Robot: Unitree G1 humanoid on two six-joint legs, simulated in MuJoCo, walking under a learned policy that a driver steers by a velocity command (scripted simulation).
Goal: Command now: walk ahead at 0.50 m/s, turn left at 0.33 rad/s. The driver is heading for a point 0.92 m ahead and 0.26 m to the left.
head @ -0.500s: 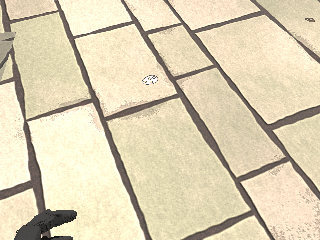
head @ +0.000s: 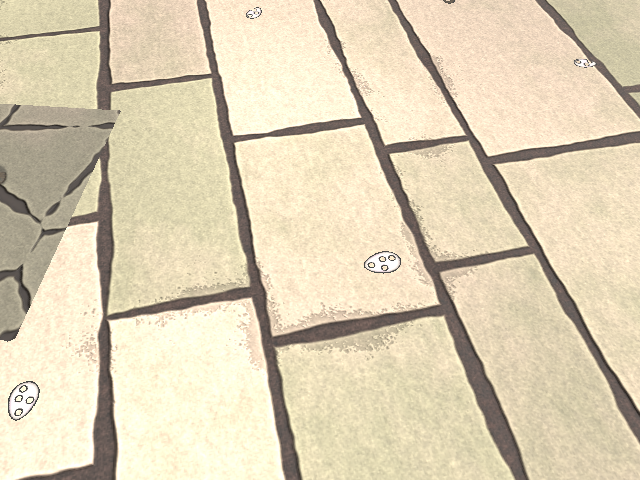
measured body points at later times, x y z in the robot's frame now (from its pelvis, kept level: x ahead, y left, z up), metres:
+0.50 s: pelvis +0.29 +0.02 +0.00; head +0.32 +0.03 +0.45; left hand +0.46 +0.31 -0.06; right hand +0.39 -0.27 -0.11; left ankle +0.14 +0.10 -0.72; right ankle +0.45 -0.07 -0.73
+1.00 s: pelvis +0.53 +0.12 +0.00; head +0.56 +0.15 +0.45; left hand +0.37 +0.38 -0.13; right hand +0.86 +0.06 -0.07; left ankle +0.59 +0.29 -0.72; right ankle +0.45 -0.07 -0.72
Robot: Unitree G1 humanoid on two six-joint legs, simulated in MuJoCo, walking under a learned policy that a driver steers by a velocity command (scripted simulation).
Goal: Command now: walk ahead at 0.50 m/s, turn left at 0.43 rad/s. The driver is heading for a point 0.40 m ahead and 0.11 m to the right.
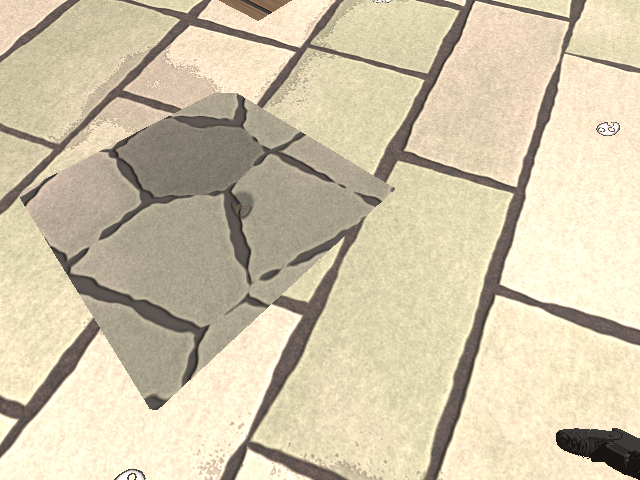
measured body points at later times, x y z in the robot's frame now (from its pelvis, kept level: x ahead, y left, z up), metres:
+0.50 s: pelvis +0.28 +0.00 +0.01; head +0.31 -0.01 +0.46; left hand +0.48 +0.22 -0.09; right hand +0.30 -0.29 -0.12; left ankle +0.14 +0.10 -0.72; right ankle +0.44 -0.13 -0.71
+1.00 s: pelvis +0.41 -0.02 +0.01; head +0.42 +0.00 +0.46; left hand +0.57 +0.21 -0.12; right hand +0.47 -0.29 -0.11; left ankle +0.44 +0.12 -0.72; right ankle +0.43 -0.13 -0.72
